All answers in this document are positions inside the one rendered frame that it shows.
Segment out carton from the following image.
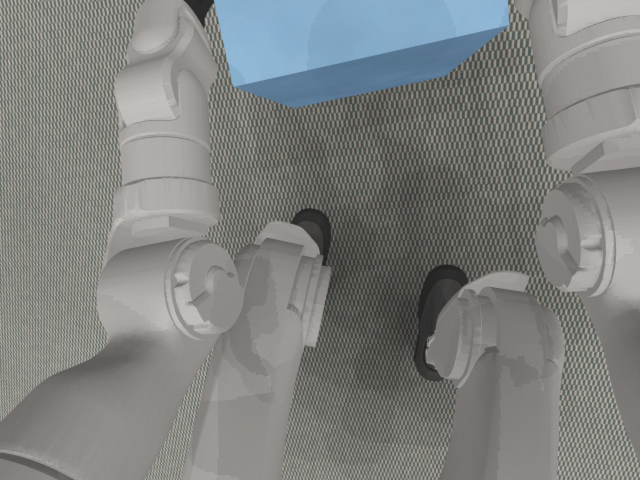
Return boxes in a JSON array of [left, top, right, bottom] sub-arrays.
[[214, 0, 509, 108]]

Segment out left robot forearm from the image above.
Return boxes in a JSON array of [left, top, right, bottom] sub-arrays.
[[100, 0, 221, 275]]

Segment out left robot hand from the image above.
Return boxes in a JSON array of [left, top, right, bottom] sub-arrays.
[[184, 0, 214, 28]]

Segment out robot right thigh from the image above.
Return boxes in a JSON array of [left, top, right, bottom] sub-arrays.
[[439, 287, 561, 480]]

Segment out right robot foot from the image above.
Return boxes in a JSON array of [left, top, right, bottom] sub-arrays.
[[414, 265, 468, 381]]

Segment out robot left upper arm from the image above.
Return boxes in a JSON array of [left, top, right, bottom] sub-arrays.
[[0, 236, 244, 480]]

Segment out right robot forearm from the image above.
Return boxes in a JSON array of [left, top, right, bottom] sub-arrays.
[[514, 0, 640, 175]]

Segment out robot right upper arm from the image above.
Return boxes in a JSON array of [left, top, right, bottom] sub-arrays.
[[535, 167, 640, 463]]

